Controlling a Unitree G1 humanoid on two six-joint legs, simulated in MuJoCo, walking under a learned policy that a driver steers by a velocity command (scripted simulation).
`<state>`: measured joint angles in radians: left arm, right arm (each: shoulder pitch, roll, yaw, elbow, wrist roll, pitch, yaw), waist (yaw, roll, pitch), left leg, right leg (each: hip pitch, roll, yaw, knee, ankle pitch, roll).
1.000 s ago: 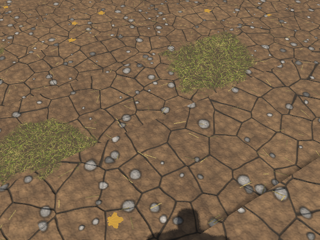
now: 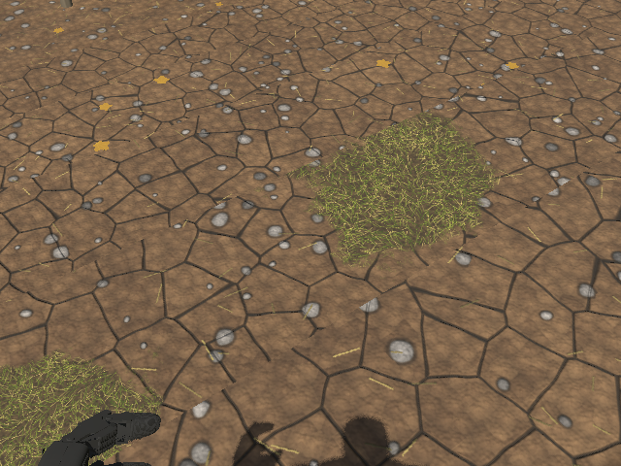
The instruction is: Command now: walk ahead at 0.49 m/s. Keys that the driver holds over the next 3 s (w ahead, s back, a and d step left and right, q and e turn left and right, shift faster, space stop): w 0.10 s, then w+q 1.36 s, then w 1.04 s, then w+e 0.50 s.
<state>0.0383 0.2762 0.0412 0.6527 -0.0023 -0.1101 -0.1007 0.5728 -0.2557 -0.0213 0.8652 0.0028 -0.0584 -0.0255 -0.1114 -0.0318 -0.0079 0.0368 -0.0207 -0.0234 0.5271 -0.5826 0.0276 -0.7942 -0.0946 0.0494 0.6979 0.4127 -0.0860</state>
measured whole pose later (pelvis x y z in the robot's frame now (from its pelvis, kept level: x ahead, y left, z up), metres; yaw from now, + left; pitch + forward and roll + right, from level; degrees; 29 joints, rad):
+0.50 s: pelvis +0.34 -0.08 -0.16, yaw +8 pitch +1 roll -2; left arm 0.38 0.23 0.05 0.98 0.01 -0.09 0.02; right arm 0.14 -0.24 -0.06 0.72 0.02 -0.02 -0.01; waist 0.05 0.05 0.03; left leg -0.74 0.07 -0.09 0.89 -0.01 0.01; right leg -0.10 0.04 -0.17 0.45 -0.38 -0.04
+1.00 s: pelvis +0.58 +0.02 -0.15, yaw +26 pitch +2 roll -2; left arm 0.03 0.31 0.07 0.76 0.03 -0.07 0.01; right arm 0.38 -0.26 -0.08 0.70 0.00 -0.02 -0.02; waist -0.06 -0.03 0.02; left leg -0.21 -0.14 -0.16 0.40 -0.20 0.11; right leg -0.68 -0.08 0.14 0.79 0.02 0.03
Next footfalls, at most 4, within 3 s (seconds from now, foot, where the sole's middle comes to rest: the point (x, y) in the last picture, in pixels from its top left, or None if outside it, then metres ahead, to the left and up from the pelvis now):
0.18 right None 0.30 -0.18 -0.93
0.66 left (250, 465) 0.59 0.08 -0.93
1.20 right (297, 370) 0.82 -0.05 -0.93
1.68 left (144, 379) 0.94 0.38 -1.11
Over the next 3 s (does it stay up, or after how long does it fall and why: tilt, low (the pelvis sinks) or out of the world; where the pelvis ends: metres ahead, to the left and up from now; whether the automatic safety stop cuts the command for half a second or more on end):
stays up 1.39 0.70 -0.40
